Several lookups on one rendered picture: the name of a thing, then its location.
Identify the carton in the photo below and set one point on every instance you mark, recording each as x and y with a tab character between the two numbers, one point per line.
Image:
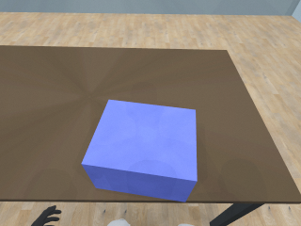
142	149

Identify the left robot hand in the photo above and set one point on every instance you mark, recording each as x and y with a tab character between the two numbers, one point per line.
42	219

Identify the table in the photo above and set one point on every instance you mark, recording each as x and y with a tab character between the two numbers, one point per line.
53	97

